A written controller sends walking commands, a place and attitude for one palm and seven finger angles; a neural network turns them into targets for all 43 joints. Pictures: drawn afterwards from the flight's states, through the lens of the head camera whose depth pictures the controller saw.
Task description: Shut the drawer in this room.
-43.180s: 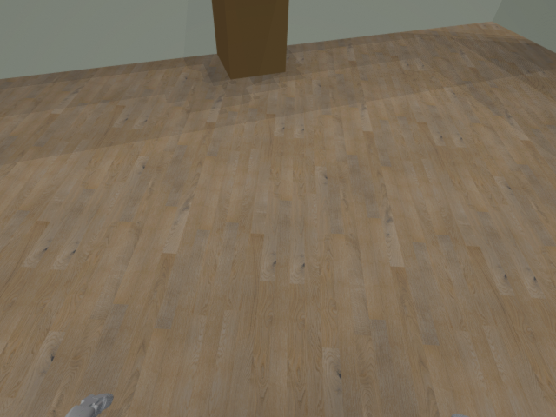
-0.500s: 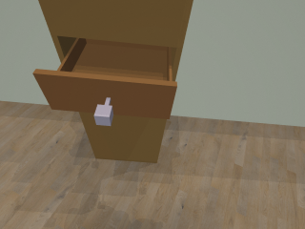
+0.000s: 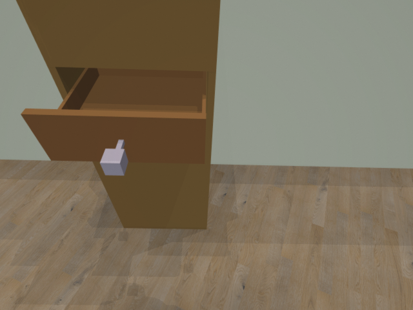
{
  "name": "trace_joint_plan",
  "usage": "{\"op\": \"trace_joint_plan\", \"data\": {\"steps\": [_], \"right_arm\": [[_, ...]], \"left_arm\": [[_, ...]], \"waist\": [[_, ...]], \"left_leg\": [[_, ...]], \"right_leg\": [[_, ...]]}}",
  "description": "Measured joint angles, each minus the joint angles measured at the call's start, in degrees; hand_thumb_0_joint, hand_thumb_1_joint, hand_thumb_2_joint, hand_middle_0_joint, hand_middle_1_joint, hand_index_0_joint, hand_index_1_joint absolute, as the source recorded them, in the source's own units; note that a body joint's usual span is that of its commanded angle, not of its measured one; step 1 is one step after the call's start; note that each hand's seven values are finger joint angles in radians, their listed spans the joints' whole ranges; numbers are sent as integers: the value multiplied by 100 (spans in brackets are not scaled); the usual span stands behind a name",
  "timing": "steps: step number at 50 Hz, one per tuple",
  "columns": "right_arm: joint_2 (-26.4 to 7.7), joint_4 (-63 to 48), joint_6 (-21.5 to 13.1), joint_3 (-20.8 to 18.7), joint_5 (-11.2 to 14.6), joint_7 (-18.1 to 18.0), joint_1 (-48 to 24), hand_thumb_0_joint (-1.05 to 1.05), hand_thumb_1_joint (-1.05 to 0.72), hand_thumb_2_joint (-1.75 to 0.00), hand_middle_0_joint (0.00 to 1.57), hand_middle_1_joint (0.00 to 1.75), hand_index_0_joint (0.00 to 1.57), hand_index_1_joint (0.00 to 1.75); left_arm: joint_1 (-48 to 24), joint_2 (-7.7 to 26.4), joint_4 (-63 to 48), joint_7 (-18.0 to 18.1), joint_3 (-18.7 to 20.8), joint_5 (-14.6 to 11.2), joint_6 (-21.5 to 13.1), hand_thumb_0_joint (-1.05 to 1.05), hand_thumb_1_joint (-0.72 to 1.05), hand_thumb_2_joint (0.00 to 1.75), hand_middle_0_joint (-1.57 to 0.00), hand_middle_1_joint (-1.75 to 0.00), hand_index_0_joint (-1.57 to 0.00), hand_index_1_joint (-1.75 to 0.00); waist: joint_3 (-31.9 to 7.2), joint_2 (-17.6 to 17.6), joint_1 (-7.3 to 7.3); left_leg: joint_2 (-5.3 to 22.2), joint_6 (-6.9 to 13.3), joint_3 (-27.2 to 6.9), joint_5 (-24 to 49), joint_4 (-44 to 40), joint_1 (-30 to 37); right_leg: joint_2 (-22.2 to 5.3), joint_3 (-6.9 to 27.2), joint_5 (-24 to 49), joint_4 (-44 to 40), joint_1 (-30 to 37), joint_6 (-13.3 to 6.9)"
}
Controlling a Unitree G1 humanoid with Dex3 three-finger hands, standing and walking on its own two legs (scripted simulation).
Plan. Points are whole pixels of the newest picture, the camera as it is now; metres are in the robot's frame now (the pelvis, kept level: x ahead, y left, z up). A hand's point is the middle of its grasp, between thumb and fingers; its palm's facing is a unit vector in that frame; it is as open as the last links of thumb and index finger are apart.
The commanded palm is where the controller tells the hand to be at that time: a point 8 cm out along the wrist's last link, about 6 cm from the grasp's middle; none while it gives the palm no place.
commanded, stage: come to a stop and stand still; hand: left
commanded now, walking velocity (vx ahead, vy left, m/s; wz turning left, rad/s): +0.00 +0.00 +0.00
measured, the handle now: (117, 154) +0.42 +0.22 +0.06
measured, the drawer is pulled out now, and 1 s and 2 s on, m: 0.19 0.19 0.19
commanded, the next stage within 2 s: look again from close up in 0.18 s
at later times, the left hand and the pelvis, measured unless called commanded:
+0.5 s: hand out of the picture +0.02 +0.18 -0.18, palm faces +0.02 -0.98 -0.18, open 7.4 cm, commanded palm none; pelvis +0.03 +0.02 -0.01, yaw +0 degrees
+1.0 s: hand (86, 293) +0.17 +0.24 -0.06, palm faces +0.22 -0.96 -0.20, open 7.3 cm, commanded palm +0.12 +0.28 -0.05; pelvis +0.02 +0.05 -0.01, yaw +0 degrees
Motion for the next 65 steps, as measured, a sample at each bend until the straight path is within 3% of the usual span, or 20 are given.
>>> {"op": "trace_joint_plan", "data": {"steps": [12,16,19,21,29,44,45,46,48,51,52,55,57,59,62,65], "right_arm": [[139,68,-103,34,39,-59,-225,1,-91,-90,20,30,20,30],[-25,-7,-61,1,47,-61,-299,2,-92,-90,20,30,20,30],[-222,-275,-66,-71,36,-20,-365,2,-93,-90,20,30,20,30],[-232,-376,-121,-77,40,-25,-405,2,-93,-90,20,30,19,29],[-240,-509,-206,-7,31,-73,-484,1,-94,-90,20,30,19,29],[-256,-459,-180,79,42,2,-521,1,-92,-90,20,30,20,30],[-269,-685,-237,60,105,7,-421,1,-92,-90,20,30,20,30],[-270,-922,-500,75,154,-61,-282,1,-92,-90,20,30,20,30],[-280,-1205,-1099,76,238,-193,-89,1,-91,-90,20,30,20,30],[-365,-1709,-1492,-11,265,-203,-78,1,-91,-90,20,30,20,30],[-408,-1856,-1545,-37,249,-192,-164,1,-91,-90,20,30,20,30],[-468,-2260,-1546,-95,161,-91,-516,1,-91,-90,20,30,20,30],[-437,-2532,-1499,-141,135,13,-727,1,-91,-90,21,30,20,30],[-449,-2850,-1430,-184,157,91,-871,1,-90,-90,21,30,20,30],[-562,-3316,-1318,-223,218,65,-952,1,-90,-90,21,30,20,30],[-672,-3598,-1265,-263,239,-44,-936,1,-90,-90,20,30,20,30]], "left_arm": [[304,-282,274,-2,-66,0,-67,1,91,90,-20,-30,-20,-30],[394,-384,284,99,-85,53,-166,1,91,90,-20,-30,-20,-30],[499,-460,201,120,-111,94,-254,1,91,90,-20,-30,-20,-30],[487,-404,186,134,-101,85,-251,1,91,90,-20,-30,-20,-30],[220,-91,-62,152,-39,67,-138,1,91,90,-20,-30,-20,-30],[4,145,-176,112,-63,74,-59,1,91,90,-20,-30,-20,-30],[303,108,-1108,106,89,-131,324,1,91,90,-20,-30,-20,-30],[666,98,-2281,155,193,-259,467,1,91,90,-21,-30,-20,-30],[1153,148,-4076,422,184,-418,193,2,91,90,-22,-31,-21,-31],[1085,108,-5573,505,207,-678,-207,2,91,90,-24,-34,-23,-34],[922,62,-5770,426,256,-719,-471,2,91,90,-25,-35,-24,-35],[533,-54,-5880,-113,440,-892,-1455,1,91,90,-29,-40,-28,-40],[456,-68,-5786,-708,535,-1058,-2153,1,91,90,-32,-43,-31,-43],[514,-63,-5654,-1276,572,-1203,-2578,1,91,90,-36,-47,-35,-47],[864,4,-5626,-1637,610,-1281,-2484,1,91,90,-42,-53,-41,-53],[1267,132,-5832,-1405,678,-1285,-2234,1,90,90,-48,-60,-47,-59]], "waist": [[160,-25,161],[120,96,214],[117,290,148],[103,218,92],[-54,39,169],[61,-63,177],[84,-50,154],[117,-91,199],[-4,-137,238],[-222,-29,77],[-292,45,33],[-555,175,-54],[-697,72,-43],[-704,-55,1],[-647,-163,123],[-608,-130,262]], "left_leg": [[-31,-7,26,-14,-178,110],[10,71,-24,-253,245,-69],[13,174,-61,-551,585,-158],[-82,161,-33,-647,605,-110],[-293,315,113,-717,602,80],[-421,442,212,-467,261,100],[-412,440,192,-480,320,30],[-437,438,220,-457,280,41],[-514,426,260,-370,171,25],[-623,458,174,-367,388,-232],[-608,462,149,-417,568,-406],[-464,416,135,-577,1136,-1053],[-377,360,159,-701,1570,-1541],[-305,324,138,-828,1991,-1930],[-234,250,41,-971,2467,-2319],[-191,199,-123,-1062,2761,-2537]], "right_leg": [[-25,19,-14,-167,101,3],[27,13,-38,-189,102,41],[94,24,-134,-26,31,62],[-8,37,-262,139,16,103],[-242,151,-439,339,97,267],[-373,230,-221,86,61,410],[-363,210,-205,103,15,407],[-391,222,-207,255,-84,346],[-481,212,-245,653,-346,225],[-555,167,-441,790,-511,204],[-546,156,-505,841,-616,299],[-428,159,-537,1329,-1246,357],[-363,194,-674,1819,-1773,288],[-307,181,-830,2262,-2167,223],[-246,93,-1000,2721,-2517,137],[-194,-62,-1098,2931,-2643,67]]}}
